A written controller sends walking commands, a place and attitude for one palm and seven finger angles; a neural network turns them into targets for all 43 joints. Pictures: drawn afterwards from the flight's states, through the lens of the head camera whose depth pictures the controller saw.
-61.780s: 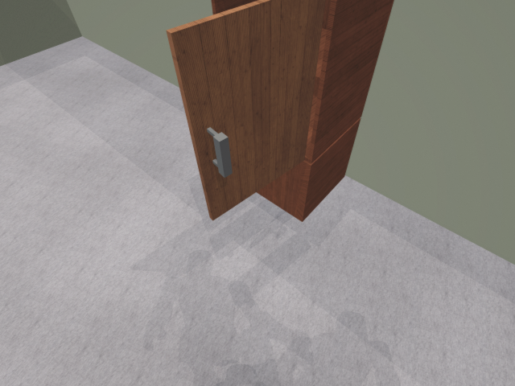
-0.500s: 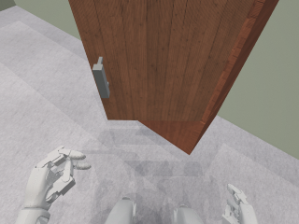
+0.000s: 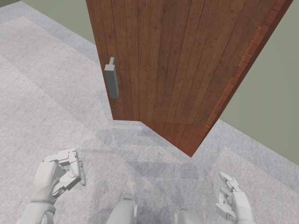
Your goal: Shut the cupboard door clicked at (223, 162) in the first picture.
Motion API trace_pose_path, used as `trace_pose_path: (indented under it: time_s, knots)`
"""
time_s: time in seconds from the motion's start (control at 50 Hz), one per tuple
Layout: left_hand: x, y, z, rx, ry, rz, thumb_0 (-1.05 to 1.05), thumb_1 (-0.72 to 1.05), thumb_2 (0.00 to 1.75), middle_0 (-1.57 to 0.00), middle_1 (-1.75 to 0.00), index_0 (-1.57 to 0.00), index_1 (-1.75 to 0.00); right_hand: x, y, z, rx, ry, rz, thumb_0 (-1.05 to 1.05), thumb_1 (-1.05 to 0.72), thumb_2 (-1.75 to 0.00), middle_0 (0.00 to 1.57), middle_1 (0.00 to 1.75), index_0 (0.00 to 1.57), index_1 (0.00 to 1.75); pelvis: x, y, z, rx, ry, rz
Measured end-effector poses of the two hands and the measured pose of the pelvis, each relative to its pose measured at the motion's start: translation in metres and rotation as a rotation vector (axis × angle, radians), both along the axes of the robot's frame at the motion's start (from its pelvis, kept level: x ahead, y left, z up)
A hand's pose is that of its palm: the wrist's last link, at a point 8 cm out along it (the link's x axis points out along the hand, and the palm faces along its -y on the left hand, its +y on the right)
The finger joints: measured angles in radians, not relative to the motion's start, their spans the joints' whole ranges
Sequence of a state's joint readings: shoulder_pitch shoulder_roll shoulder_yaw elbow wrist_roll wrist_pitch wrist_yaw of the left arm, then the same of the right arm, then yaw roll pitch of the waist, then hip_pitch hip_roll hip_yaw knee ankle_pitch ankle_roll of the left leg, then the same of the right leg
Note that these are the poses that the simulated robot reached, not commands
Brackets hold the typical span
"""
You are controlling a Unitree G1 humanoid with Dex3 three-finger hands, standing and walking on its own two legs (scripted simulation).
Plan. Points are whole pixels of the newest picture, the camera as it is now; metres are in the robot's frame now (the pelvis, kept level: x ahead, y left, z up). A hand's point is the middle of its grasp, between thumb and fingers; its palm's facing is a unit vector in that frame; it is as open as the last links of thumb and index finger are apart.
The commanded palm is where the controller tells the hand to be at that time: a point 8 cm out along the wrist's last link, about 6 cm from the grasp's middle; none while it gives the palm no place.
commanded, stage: raise the hand and make a fist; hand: left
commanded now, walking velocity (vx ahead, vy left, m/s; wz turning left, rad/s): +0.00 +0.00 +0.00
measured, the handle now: (113, 78) +0.53 +0.17 +0.05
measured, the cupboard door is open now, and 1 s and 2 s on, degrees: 37 37 37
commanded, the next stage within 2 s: bring the fist close to the handle in 0.58 s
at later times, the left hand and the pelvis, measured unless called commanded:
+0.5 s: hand (85, 170) +0.23 +0.17 +0.05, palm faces +0.02 -1.00 -0.04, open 3.1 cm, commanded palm +0.21 +0.23 +0.05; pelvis +0.01 -0.01 +0.00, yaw +0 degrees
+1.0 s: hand (98, 149) +0.28 +0.16 +0.06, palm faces -0.01 -1.00 -0.02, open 3.1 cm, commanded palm +0.27 +0.21 +0.05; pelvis +0.00 -0.02 +0.00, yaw +0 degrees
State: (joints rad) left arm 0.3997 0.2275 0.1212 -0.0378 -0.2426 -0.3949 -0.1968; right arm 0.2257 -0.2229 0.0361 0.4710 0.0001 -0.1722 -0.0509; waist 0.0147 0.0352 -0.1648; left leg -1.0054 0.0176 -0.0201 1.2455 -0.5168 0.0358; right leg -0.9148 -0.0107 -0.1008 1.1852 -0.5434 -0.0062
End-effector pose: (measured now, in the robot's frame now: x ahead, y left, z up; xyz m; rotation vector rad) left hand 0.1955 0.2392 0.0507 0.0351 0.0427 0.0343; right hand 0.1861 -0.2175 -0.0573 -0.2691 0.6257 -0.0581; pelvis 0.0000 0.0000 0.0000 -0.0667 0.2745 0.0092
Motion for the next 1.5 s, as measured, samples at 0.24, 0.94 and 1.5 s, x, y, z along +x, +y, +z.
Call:
trace_pose_path:
  time_s: [0.24,0.94,1.5]
  knots:
    - [0.012,-0.003,0.003,-0.001,-0.007,-0.01,0.02,0.9,0.9,-1.3,-1.49,-1.29,-1.49,-0.013,-0.018,-0.007,-0.02,0.056,-0.037,0.01,-0.9,-0.89,0.21,0.3,0.2,0.3,0.005,-0.005,0.001,0.005,0.004,-0.004]
    - [0.052,-0.024,0.002,-0.009,-0.07,-0.036,0.02,0.9,0.9,-1.3,-1.5,-1.3,-1.5,-0.018,-0.034,-0.02,-0.014,0.075,-0.052,0.01,-0.91,-0.89,0.21,0.3,0.2,0.3,-0.002,-0.017,-0.005,0.017,0.005,-0.003]
    - [0.163,-0.049,0.006,-0.015,-0.065,-0.02,0.02,0.9,0.9,-1.3,-1.5,-1.3,-1.5,-0.071,-0.044,-0.03,-0.014,0.289,-0.147,0.01,-0.91,-0.89,0.21,0.3,0.2,0.3,0.001,-0.01,0.007,0.035,0.028,-0.03]
